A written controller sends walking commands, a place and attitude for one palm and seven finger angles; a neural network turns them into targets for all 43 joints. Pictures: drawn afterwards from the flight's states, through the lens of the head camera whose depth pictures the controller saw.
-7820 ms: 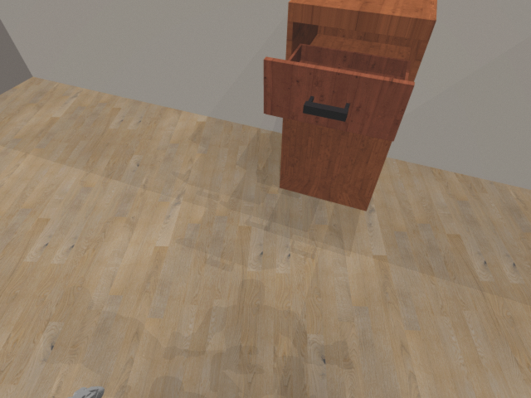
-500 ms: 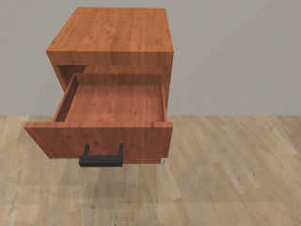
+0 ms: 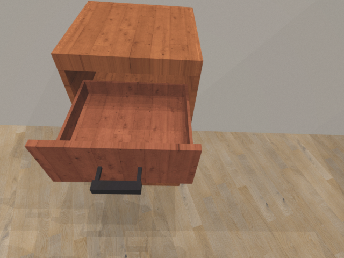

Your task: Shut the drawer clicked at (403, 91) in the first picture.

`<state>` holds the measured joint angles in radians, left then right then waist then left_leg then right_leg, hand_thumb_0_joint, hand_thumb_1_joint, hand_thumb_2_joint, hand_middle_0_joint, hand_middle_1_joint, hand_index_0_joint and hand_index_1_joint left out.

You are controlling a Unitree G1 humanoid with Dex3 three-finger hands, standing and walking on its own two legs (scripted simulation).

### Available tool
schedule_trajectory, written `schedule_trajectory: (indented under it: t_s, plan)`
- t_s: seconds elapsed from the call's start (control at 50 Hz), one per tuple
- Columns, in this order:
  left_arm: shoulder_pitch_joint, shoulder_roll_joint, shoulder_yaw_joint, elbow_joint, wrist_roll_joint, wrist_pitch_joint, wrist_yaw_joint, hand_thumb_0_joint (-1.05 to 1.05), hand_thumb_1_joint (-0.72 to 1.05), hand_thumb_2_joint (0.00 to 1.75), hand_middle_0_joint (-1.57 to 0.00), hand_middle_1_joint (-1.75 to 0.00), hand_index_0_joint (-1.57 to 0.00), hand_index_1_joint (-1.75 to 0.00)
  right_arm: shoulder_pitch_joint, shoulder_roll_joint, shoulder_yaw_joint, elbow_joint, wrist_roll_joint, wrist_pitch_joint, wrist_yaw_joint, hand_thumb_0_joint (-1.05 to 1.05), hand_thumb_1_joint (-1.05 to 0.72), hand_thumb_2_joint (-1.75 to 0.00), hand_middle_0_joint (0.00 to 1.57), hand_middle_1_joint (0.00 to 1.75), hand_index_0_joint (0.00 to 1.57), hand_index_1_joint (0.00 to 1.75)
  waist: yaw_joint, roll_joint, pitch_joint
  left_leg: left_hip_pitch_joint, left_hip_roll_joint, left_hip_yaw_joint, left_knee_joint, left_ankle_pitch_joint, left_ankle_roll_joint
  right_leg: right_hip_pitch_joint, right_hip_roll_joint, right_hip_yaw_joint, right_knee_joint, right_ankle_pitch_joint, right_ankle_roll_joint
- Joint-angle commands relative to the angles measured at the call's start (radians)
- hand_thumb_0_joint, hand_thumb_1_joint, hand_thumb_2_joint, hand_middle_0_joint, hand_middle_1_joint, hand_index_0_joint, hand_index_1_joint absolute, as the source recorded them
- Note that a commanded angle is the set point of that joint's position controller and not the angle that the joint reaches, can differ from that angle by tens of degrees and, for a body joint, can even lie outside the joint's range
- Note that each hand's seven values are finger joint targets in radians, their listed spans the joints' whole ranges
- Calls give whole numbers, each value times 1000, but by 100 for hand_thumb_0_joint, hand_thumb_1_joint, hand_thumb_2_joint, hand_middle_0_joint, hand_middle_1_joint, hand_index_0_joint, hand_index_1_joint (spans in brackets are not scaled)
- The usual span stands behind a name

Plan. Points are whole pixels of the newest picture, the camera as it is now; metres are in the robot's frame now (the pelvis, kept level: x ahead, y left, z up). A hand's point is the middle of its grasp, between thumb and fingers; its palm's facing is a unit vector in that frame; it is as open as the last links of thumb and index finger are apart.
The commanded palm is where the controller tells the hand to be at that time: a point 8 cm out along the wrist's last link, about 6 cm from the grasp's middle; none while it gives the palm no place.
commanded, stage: look again from close up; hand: left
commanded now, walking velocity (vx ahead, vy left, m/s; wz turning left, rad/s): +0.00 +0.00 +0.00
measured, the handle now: (118, 179) +0.31 +0.16 -0.03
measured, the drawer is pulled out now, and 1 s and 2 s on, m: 0.30 0.29 0.29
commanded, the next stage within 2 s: raise the hand and make a fist in 0.22 s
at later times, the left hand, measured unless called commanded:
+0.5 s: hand (92, 254) +0.14 +0.19 -0.06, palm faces +0.22 -0.95 -0.24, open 7.0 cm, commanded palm +0.10 +0.20 -0.05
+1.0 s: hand (116, 250) +0.14 +0.12 -0.01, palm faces +0.09 -1.00 -0.05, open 4.6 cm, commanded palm +0.10 +0.18 -0.01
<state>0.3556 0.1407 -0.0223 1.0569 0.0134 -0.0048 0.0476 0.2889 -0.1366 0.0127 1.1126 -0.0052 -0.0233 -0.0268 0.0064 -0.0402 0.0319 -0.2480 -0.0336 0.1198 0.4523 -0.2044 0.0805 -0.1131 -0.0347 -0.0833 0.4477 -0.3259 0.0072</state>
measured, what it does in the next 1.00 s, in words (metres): lowers itself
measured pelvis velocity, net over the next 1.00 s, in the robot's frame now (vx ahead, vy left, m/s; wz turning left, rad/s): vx -0.02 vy -0.06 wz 0.07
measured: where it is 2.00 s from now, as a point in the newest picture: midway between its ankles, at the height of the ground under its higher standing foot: outside the picture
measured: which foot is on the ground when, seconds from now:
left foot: down 0.00-1.00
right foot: down 0.00-1.00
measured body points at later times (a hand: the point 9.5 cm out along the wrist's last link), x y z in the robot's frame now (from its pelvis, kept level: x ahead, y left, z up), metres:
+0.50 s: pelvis -0.01 -0.01 -0.01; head +0.00 -0.02 +0.44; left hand +0.13 +0.23 -0.04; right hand +0.07 -0.26 -0.14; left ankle +0.03 +0.07 -0.74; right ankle -0.03 -0.11 -0.74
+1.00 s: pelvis -0.02 -0.06 -0.07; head +0.00 -0.07 +0.38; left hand +0.13 +0.18 +0.00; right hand +0.19 -0.25 -0.14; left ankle +0.03 +0.07 -0.74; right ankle -0.03 -0.11 -0.74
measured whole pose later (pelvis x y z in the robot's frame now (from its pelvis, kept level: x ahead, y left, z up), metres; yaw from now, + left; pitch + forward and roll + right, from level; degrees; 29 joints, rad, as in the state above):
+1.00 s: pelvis -0.02 -0.06 -0.07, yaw +4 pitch +10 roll -1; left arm 0.56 0.21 0.10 -0.10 -0.26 -0.37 -0.23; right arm 0.20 -0.18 0.04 0.53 0.04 -0.15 -0.05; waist 0.02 0.03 -0.14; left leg -0.79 0.03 0.00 1.03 -0.41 -0.01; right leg -0.65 0.05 -0.17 1.02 -0.54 -0.09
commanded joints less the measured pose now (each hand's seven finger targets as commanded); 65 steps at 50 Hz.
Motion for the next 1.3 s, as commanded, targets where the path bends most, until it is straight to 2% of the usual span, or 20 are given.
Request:
schedule_trajectory:
  t_s: [0.0,0.28,0.3,0.32,0.34,0.36,0.38,0.4,0.44,0.52,0.54,0.56,0.6,0.64,0.66,0.7,0.76,0.96,1.08,1.28]
  plan:
    - [95,73,15,-22,0,-15,3,0,90,90,-20,-30,-20,-30,63,-88,-13,-20,1,-20,-1,0,-90,-90,20,30,20,30,-7,43,25,83,145,-199,-107,119,-6,-98,-76,98,-83,112,-46]
    - [105,64,13,-5,-2,-15,4,0,90,90,-20,-30,-20,-30,68,-75,-9,8,2,-21,-4,0,-90,-90,20,30,20,30,-5,35,59,87,143,-190,-119,130,-8,-92,-85,94,-109,123,-43]
    - [89,94,10,18,20,-35,31,0,90,90,-20,-30,-20,-30,-4,-140,-10,-68,0,-14,4,0,-90,-90,20,30,20,30,-2,98,102,20,151,-188,41,290,-42,-154,-93,116,-112,215,-43]
    - [-567,265,69,-1536,-160,-201,40,0,90,90,-22,-32,-22,-32,44,-315,-66,-449,37,-148,-22,0,-90,-90,20,30,20,30,-145,289,-403,381,72,-194,-14,341,-82,-173,10,-1,19,286,-36]
    - [-218,232,80,-1357,-98,-160,94,0,90,90,-24,-34,-24,-34,-17,-223,-13,-372,39,-255,-37,0,-90,-90,20,30,20,30,-32,381,-476,446,144,-229,-63,393,-116,-213,31,13,166,79,-56]
    - [103,94,-2,-1185,-112,-40,128,0,90,90,-26,-37,-26,-37,-5,-187,-37,-361,53,-293,-25,0,-90,-90,20,30,20,30,-48,291,-325,324,145,-292,-138,295,-162,-322,40,6,265,-69,-33]
    - [122,-78,-128,-1133,-130,-5,119,0,90,90,-28,-39,-28,-39,-3,-185,-27,-341,57,-306,-22,0,-90,-90,20,30,20,30,-44,167,-157,181,126,-259,-126,200,-126,-365,27,20,267,-68,-24]
    - [84,-104,-169,-1210,-156,-34,101,0,90,90,-30,-41,-30,-41,-22,-205,-39,-397,64,-320,-20,0,-90,-90,20,30,20,30,-52,83,-61,83,122,-246,-79,76,-91,-371,28,-4,211,-82,-22]
    - [78,-34,-115,-1195,-140,-117,77,0,90,90,-34,-45,-34,-45,-44,-254,-50,-465,31,-331,-14,0,-90,-90,20,30,20,30,-90,-38,-47,-65,72,-234,68,-137,-59,-418,34,-19,107,-56,-27]
    - [295,-78,-41,-996,-207,-365,-87,0,90,90,-42,-54,-42,-54,-144,-243,-80,-568,16,-300,10,0,-90,-90,20,30,20,30,-13,-289,-84,-346,45,-166,297,-134,-75,-574,43,-3,240,-149,-30]
    - [351,-53,-1,-1004,-227,-434,-139,0,90,90,-44,-56,-44,-56,-162,-241,-88,-595,15,-289,19,0,-90,-90,20,30,20,30,16,-258,-121,-405,38,-151,338,-133,-81,-573,39,16,287,-141,-33]
    - [292,-12,18,-1058,-225,-502,-171,0,90,90,-46,-58,-46,-58,-168,-236,-87,-613,18,-285,29,0,-90,-90,20,30,20,30,26,-136,-143,-436,31,-140,376,-127,-82,-586,31,43,334,-112,-40]
    - [157,120,92,-1316,-201,-639,-202,0,90,90,-50,-62,-50,-62,-174,-219,-100,-672,9,-284,34,0,-90,-90,20,30,20,30,32,130,-337,-369,36,-125,442,-76,-71,-605,35,75,422,-94,-56]
    - [165,168,145,-1358,-193,-703,-191,0,90,90,-54,-67,-54,-67,-176,-203,-99,-692,6,-264,33,0,-90,-90,20,30,20,30,20,161,-340,-388,44,-136,491,-78,-60,-655,40,91,452,-108,-61]
    - [175,198,186,-1348,-193,-689,-175,0,90,90,-56,-69,-56,-69,-171,-206,-101,-690,11,-244,27,0,-90,-90,20,30,20,30,18,153,-302,-424,45,-140,498,-117,-57,-664,41,109,435,-141,-59]
    - [161,123,142,-1328,-224,-633,-171,0,90,90,-60,-73,-60,-73,-190,-199,-82,-735,28,-216,14,0,-90,-90,20,30,20,30,-12,90,-220,-493,38,-135,514,-203,-50,-667,28,161,369,-247,-45]
    - [92,154,136,-1379,-242,-555,-191,0,90,90,-66,-80,-66,-80,-166,-203,-66,-759,43,-194,-11,0,-90,-90,20,30,20,30,-39,64,-228,-511,36,-127,560,-235,-40,-624,4,262,271,-337,-10]
    - [259,175,223,-1323,-291,-408,-290,0,90,90,-86,-101,-86,-101,-171,-190,-52,-730,48,-184,-43,0,-90,-90,20,30,20,30,-5,7,-260,-449,43,-165,501,-48,-43,-422,-29,224,287,192,69]
    - [319,131,183,-1410,-289,-460,-260,0,90,90,-98,-114,-98,-114,-157,-184,-64,-732,48,-201,-34,0,-90,-90,20,30,20,30,-3,-36,-263,-406,38,-157,454,-35,-41,-416,-24,185,290,200,66]
    - [396,95,96,-1512,-262,-502,-211,0,90,90,-118,-136,-118,-136,-153,-196,-74,-758,53,-214,-24,0,-90,-90,20,30,20,30,-4,15,-253,-344,41,-145,416,-49,-31,-479,7,129,292,59,26]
